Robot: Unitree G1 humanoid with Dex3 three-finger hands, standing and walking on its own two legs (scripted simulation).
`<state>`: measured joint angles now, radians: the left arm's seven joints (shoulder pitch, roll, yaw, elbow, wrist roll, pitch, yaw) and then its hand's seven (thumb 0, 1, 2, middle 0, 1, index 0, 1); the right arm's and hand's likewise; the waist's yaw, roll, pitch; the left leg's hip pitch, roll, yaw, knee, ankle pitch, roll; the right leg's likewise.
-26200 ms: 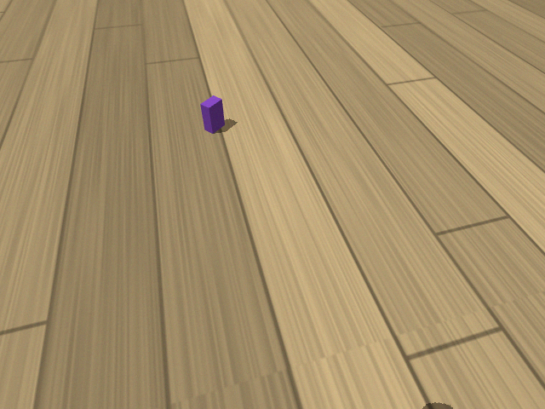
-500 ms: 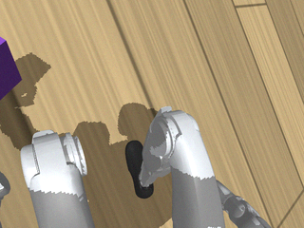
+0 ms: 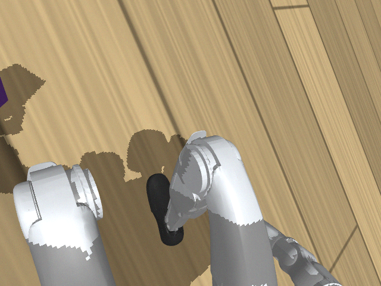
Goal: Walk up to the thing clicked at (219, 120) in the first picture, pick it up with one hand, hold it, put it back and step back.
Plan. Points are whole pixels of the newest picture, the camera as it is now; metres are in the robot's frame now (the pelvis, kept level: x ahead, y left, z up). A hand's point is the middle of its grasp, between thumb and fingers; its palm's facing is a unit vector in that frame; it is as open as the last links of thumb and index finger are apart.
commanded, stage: loosen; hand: left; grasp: from the side
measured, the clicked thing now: out of the picture +0.48 +0.29 -0.20
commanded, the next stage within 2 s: open in 0.02 s
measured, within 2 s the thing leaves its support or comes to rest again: rests again in 0.84 s
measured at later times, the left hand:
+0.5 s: hand out of the picture +0.46 +0.31 -0.16, palm faces +0.47 -0.88 +0.00, open 16.8 cm
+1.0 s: hand out of the picture +0.43 +0.38 -0.08, palm faces +0.39 -0.91 -0.11, open 17.2 cm
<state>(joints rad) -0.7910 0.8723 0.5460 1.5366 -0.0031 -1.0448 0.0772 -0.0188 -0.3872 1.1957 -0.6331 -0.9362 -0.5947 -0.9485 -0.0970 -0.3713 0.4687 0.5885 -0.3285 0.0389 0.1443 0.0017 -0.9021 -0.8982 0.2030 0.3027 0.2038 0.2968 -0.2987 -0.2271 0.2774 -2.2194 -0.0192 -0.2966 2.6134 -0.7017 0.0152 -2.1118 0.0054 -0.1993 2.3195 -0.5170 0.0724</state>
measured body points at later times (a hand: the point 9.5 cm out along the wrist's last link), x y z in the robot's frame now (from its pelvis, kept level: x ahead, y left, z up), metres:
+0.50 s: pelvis +0.00 +0.00 +0.00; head +0.24 +0.18 +0.33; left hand +0.43 +0.35 -0.15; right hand +0.14 -0.25 -0.04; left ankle +0.08 +0.11 -0.26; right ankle +0.16 -0.13 -0.26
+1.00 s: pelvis +0.01 +0.00 +0.02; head +0.21 +0.16 +0.38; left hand +0.40 +0.43 -0.07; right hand +0.15 -0.26 -0.04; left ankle +0.08 +0.11 -0.26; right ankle +0.16 -0.13 -0.26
